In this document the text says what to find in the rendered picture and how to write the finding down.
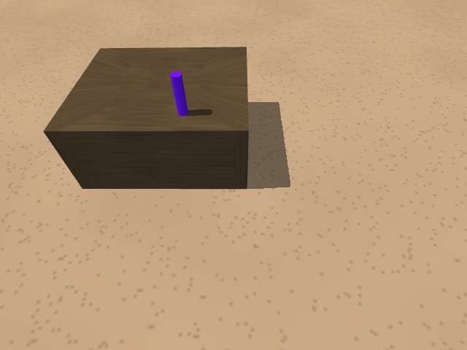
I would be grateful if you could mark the can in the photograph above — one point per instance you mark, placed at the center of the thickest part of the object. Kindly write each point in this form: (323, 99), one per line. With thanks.
(179, 93)

